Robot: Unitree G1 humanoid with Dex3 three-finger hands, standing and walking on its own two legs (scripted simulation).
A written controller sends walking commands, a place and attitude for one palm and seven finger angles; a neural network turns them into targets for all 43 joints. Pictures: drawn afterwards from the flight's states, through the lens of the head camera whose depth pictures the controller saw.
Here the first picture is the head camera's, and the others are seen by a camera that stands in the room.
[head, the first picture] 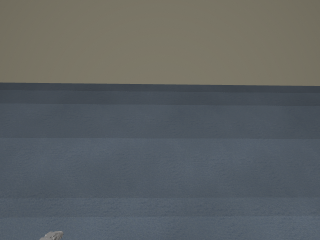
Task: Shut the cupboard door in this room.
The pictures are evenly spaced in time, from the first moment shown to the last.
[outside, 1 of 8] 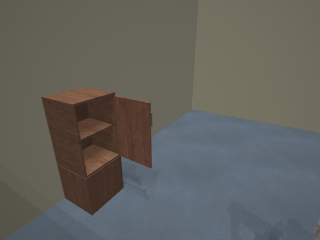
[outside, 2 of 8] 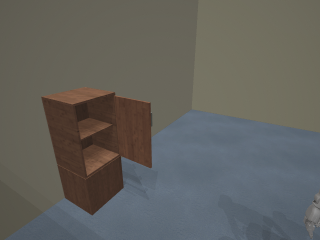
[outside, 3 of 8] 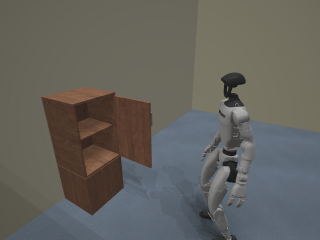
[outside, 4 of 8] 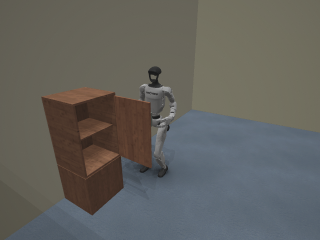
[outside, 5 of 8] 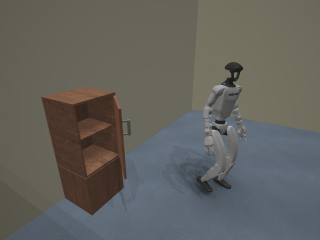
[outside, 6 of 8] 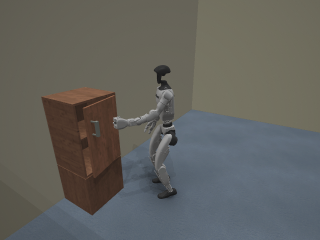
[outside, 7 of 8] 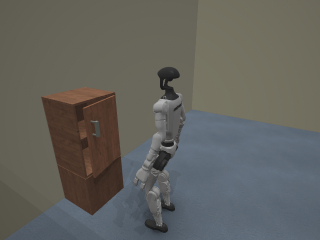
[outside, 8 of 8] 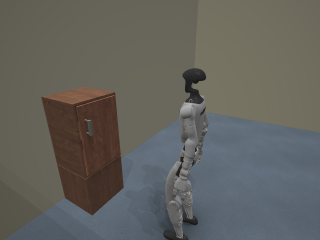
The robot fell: no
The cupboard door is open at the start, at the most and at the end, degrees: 88 88 0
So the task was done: yes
